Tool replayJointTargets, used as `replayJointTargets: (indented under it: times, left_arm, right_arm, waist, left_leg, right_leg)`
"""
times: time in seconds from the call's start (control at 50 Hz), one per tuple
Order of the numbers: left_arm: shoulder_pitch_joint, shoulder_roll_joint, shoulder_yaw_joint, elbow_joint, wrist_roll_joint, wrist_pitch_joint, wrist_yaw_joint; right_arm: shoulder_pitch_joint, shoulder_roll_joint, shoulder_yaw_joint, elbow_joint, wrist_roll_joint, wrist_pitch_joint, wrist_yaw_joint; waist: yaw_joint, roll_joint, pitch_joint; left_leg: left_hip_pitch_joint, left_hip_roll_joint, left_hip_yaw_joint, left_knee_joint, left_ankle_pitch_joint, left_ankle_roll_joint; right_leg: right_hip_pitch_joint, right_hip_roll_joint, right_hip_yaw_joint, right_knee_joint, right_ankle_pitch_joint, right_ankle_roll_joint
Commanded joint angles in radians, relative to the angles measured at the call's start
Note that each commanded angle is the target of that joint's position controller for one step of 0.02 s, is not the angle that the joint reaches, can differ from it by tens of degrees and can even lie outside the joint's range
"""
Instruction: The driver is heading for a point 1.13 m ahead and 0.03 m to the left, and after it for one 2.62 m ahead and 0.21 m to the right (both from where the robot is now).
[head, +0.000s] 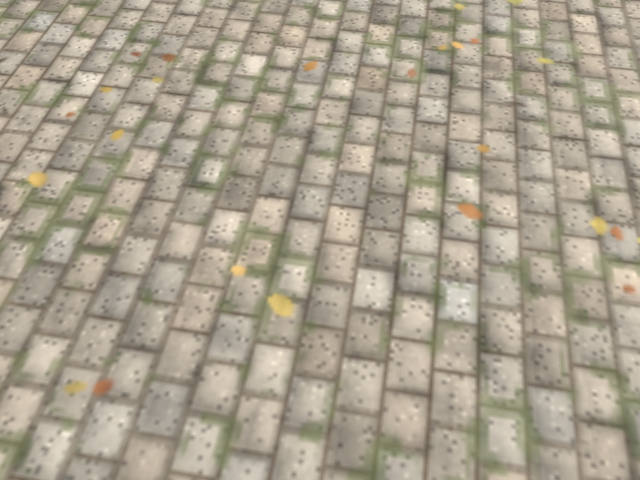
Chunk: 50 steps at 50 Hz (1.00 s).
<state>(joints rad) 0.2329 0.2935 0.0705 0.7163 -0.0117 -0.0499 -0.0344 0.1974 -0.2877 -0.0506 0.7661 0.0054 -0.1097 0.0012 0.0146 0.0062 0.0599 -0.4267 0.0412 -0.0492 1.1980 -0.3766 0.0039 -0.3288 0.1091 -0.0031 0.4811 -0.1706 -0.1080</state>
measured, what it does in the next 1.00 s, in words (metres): walks ahead: left foot, then right foot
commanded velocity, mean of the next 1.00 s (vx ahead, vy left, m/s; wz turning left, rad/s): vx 0.50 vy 0.00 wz -0.13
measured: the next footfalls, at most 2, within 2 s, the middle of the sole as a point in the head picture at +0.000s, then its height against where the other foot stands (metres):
left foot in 0.32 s outside the picture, level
right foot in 0.80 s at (420, 425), level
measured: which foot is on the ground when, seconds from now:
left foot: up 0.00-0.30, down 0.32-0.82, up 0.84-1.00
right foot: down 0.00-0.32, up 0.34-0.78, down 0.80-1.00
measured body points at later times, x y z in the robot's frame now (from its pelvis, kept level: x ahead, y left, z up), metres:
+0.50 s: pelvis +0.29 +0.05 +0.01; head +0.31 +0.06 +0.46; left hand +0.47 +0.29 -0.10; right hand +0.31 -0.23 -0.10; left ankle +0.33 +0.15 -0.73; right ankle +0.22 -0.07 -0.65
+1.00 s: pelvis +0.53 -0.05 +0.01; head +0.55 -0.06 +0.46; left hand +0.66 +0.21 -0.09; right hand +0.60 -0.35 -0.11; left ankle +0.56 +0.10 -0.65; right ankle +0.52 -0.16 -0.73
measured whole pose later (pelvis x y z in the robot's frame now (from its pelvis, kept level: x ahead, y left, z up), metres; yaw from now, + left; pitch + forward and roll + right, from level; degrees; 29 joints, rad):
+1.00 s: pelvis +0.53 -0.05 +0.01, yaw -5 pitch +1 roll -1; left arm 0.26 0.26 0.06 0.75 0.01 -0.09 -0.01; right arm 0.27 -0.32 -0.07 0.81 0.03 -0.04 0.00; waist 0.01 0.05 0.02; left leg -0.58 0.08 -0.05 1.11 -0.29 0.00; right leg -0.19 0.01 -0.10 0.36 -0.19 -0.03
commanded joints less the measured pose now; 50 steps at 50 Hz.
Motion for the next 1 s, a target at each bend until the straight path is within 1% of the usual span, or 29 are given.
replayJointTargets:
  times: [0.02,0.06,0.12,0.2,0.26,0.28,0.3,0.32,0.34,0.36,0.38,0.4,0.42,0.46,0.48,0.54,0.6,0.68,0.72,0.76,0.78,0.8,0.82,0.84,0.86,0.9,0.92,0.94,1.0]
  left_arm:
    - [-0.003,0.118,0.029,-0.082,0.003,-0.02,0.016]
    - [0.014,0.147,0.037,-0.078,-0.001,-0.019,0.03]
    - [0.044,0.166,0.044,-0.069,-0.009,-0.006,0.045]
    - [0.111,0.166,0.046,-0.047,-0.016,0.009,0.049]
    - [0.11,0.153,0.045,-0.044,-0.012,0.014,0.054]
    - [0.099,0.142,0.043,-0.044,-0.009,0.015,0.054]
    - [0.104,0.111,0.032,-0.044,-0.003,0.014,0.052]
    - [0.114,0.056,0.01,-0.054,0.008,0.011,0.047]
    - [0.268,-0.013,-0.012,-0.067,-0.013,-0.001,0.045]
    - [0.271,0.063,-0.005,-0.051,-0.03,-0.005,0.048]
    - [0.159,0.135,0.014,-0.059,-0.03,-0.006,0.049]
    - [0.073,0.139,0.014,-0.079,-0.015,-0.005,0.051]
    - [0.02,0.126,0.013,-0.095,0.001,-0.01,0.049]
    - [0.028,0.094,0.011,-0.097,0.001,-0.013,0.039]
    - [0.038,0.076,0.007,-0.094,-0.001,-0.012,0.035]
    - [-0.028,0.038,-0.011,-0.119,0.007,-0.013,0.031]
    - [-0.123,0.018,-0.023,-0.137,0.007,-0.022,0.024]
    - [-0.229,0.03,-0.02,-0.164,-0.004,-0.038,0.011]
    - [-0.247,0.049,-0.013,-0.174,-0.006,-0.047,0.004]
    - [-0.186,0.076,0.001,-0.158,-0.005,-0.055,0.005]
    - [-0.09,0.108,0.02,-0.128,0.0,-0.055,0.013]
    - [0.056,0.158,0.04,-0.104,0.016,-0.055,0.024]
    - [0.187,0.252,0.062,-0.09,0.036,-0.043,0.034]
    - [0.217,0.215,0.054,-0.069,0.028,-0.033,0.029]
    - [0.161,0.147,0.034,-0.068,0.015,-0.032,0.028]
    - [0.041,0.076,0.01,-0.064,0.013,-0.036,0.022]
    - [-0.001,0.052,0.004,-0.058,0.018,-0.043,0.02]
    - [-0.029,0.05,0.007,-0.051,0.022,-0.049,0.019]
    - [-0.04,0.074,0.021,-0.022,0.024,-0.066,0.025]
  right_arm:
    - [0.015,-0.116,-0.033,-0.076,-0.019,-0.005,-0.003]
    - [-0.028,-0.088,-0.022,-0.092,-0.022,0.01,-0.006]
    - [-0.145,-0.054,-0.005,-0.118,-0.021,0.009,-0.001]
    - [-0.233,-0.079,-0.01,-0.145,0.002,-0.004,0.013]
    - [-0.196,-0.123,-0.029,-0.138,0.006,-0.018,0.021]
    - [-0.143,-0.129,-0.035,-0.122,0.004,-0.024,0.022]
    - [-0.059,-0.147,-0.047,-0.098,-0.006,-0.029,0.018]
    - [0.067,-0.188,-0.059,-0.085,-0.025,-0.034,0.012]
    - [0.179,-0.287,-0.085,-0.046,-0.035,-0.022,0.013]
    - [0.211,-0.223,-0.075,-0.024,-0.002,-0.016,0.024]
    - [0.154,-0.153,-0.055,-0.039,0.004,-0.013,0.023]
    - [0.102,-0.127,-0.044,-0.048,-0.006,-0.006,0.021]
    - [0.07,-0.104,-0.034,-0.044,-0.013,-0.002,0.021]
    - [0.052,-0.078,-0.022,-0.034,-0.019,-0.002,0.017]
    - [0.059,-0.077,-0.021,-0.026,-0.013,-0.004,0.016]
    - [0.081,-0.126,-0.033,-0.003,0.001,-0.003,0.011]
    - [0.107,-0.151,-0.037,0.019,0.01,0.007,0.007]
    - [0.183,-0.164,-0.037,0.057,0.023,0.026,0.005]
    - [0.197,-0.172,-0.039,0.067,0.026,0.037,0.0]
    - [0.184,-0.185,-0.044,0.07,0.026,0.047,-0.005]
    - [0.182,-0.171,-0.038,0.068,0.022,0.048,-0.006]
    - [0.166,-0.126,-0.022,0.051,0.01,0.043,-0.004]
    - [0.234,-0.026,0.008,0.019,-0.002,0.029,-0.005]
    - [0.269,-0.053,0.006,0.017,0.023,0.017,-0.004]
    - [0.207,-0.14,-0.021,0.015,0.041,0.019,-0.005]
    - [0.121,-0.128,-0.027,0.0,0.029,0.034,-0.006]
    - [0.12,-0.113,-0.031,0.001,0.022,0.046,-0.006]
    - [0.132,-0.088,-0.028,0.001,0.023,0.059,-0.005]
    - [0.099,-0.053,-0.024,-0.024,0.019,0.079,-0.002]
  waist:
    - [-0.03,-0.019,-0.098]
    - [-0.025,-0.026,-0.072]
    - [0.021,-0.065,-0.058]
    - [0.06,-0.095,-0.066]
    - [0.028,-0.127,-0.074]
    - [-0.002,-0.139,-0.083]
    - [-0.041,-0.135,-0.125]
    - [-0.095,-0.061,-0.242]
    - [-0.049,0.243,-0.366]
    - [-0.076,0.273,-0.342]
    - [-0.1,0.155,-0.2]
    - [-0.094,0.085,-0.134]
    - [-0.081,0.063,-0.075]
    - [-0.04,0.104,-0.064]
    - [-0.033,0.11,-0.071]
    - [-0.042,0.086,-0.051]
    - [-0.072,0.073,-0.038]
    - [-0.101,0.069,-0.018]
    - [-0.089,0.077,-0.016]
    - [-0.035,0.085,-0.042]
    - [0.014,0.075,-0.098]
    - [0.088,0.042,-0.211]
    - [0.102,-0.181,-0.377]
    - [0.095,-0.303,-0.435]
    - [0.092,-0.192,-0.277]
    - [0.043,-0.123,-0.115]
    - [0.013,-0.134,-0.074]
    - [-0.01,-0.139,-0.054]
    - [-0.03,-0.093,-0.032]
  left_leg:
    - [-0.181,0.061,-0.039,-0.109,0.05,-0.031]
    - [-0.175,0.051,-0.011,-0.236,0.118,-0.068]
    - [-0.1,0.005,0.006,-0.491,0.351,-0.088]
    - [-0.032,-0.04,-0.015,-0.655,0.451,-0.08]
    - [0.003,-0.032,-0.038,-0.704,0.365,-0.04]
    - [0.062,-0.03,-0.021,-0.727,0.353,-0.016]
    - [0.185,-0.026,-0.009,-0.752,0.342,0.014]
    - [0.396,0.103,-0.133,-0.74,0.282,0.076]
    - [0.727,0.316,-0.577,-0.813,0.083,0.254]
    - [0.745,0.365,-0.799,-0.912,-0.205,0.288]
    - [0.633,0.319,-0.67,-0.931,-0.228,0.242]
    - [0.525,0.273,-0.526,-0.927,-0.113,0.209]
    - [0.428,0.232,-0.43,-0.944,0.01,0.204]
    - [0.339,0.179,-0.32,-0.978,0.16,0.194]
    - [0.327,0.171,-0.288,-0.991,0.206,0.202]
    - [0.303,0.18,-0.213,-1.036,0.309,0.23]
    - [0.283,0.153,-0.136,-1.049,0.36,0.213]
    - [0.286,0.152,-0.131,-1.012,0.382,0.195]
    - [0.319,0.172,-0.166,-0.974,0.371,0.178]
    - [0.321,0.173,-0.177,-0.901,0.419,0.151]
    - [0.291,0.131,-0.151,-0.797,0.509,0.127]
    - [0.177,0.076,-0.111,-0.583,0.445,0.091]
    - [-0.142,-0.052,-0.006,-0.22,0.085,0.02]
    - [-0.297,-0.063,-0.058,-0.024,-0.218,0.008]
    - [-0.366,-0.008,-0.083,0.057,-0.152,0.01]
    - [-0.337,0.053,-0.048,0.02,-0.008,0.008]
    - [-0.294,0.078,-0.056,-0.02,0.038,0.004]
    - [-0.247,0.089,-0.054,-0.037,0.069,-0.001]
    - [-0.259,0.097,-0.056,-0.099,0.159,-0.019]
  right_leg:
    - [0.189,-0.28,0.367,-0.248,0.27,-0.212]
    - [0.114,-0.252,0.303,-0.26,0.315,-0.201]
    - [0.046,-0.181,0.229,-0.244,0.227,-0.138]
    - [0.085,-0.203,0.305,-0.192,0.091,-0.1]
    - [0.173,-0.249,0.391,-0.105,0.054,-0.076]
    - [0.18,-0.248,0.393,-0.066,0.078,-0.063]
    - [0.172,-0.21,0.366,0.022,0.145,-0.038]
    - [0.097,-0.154,0.3,0.259,0.077,-0.003]
    - [-0.238,-0.003,0.165,0.61,-0.27,0.076]
    - [-0.415,-0.039,0.182,0.77,-0.41,0.088]
    - [-0.462,-0.081,0.195,0.818,-0.323,0.086]
    - [-0.446,-0.116,0.156,0.802,-0.253,0.085]
    - [-0.432,-0.14,0.144,0.744,-0.206,0.084]
    - [-0.35,-0.183,0.121,0.651,-0.151,0.084]
    - [-0.333,-0.189,0.105,0.612,-0.148,0.088]
    - [-0.344,-0.205,0.069,0.447,-0.083,0.107]
    - [-0.29,-0.196,0.043,0.255,0.075,0.117]
    - [-0.197,-0.148,0.028,0.096,0.173,0.129]
    - [-0.162,-0.138,0.041,0.042,0.148,0.115]
    - [-0.038,-0.126,0.032,-0.018,0.123,0.09]
    - [0.12,-0.116,0.018,-0.041,0.109,0.067]
    - [0.358,-0.215,0.098,-0.009,0.115,0.019]
    - [0.716,-0.469,0.423,-0.013,0.067,-0.091]
    - [0.724,-0.553,0.701,-0.137,-0.129,-0.17]
    - [0.6,-0.513,0.598,-0.17,-0.225,-0.136]
    - [0.365,-0.426,0.368,-0.236,-0.135,-0.091]
    - [0.279,-0.395,0.287,-0.272,-0.062,-0.078]
    - [0.216,-0.381,0.227,-0.304,-0.009,-0.073]
    - [0.18,-0.384,0.101,-0.348,0.156,-0.089]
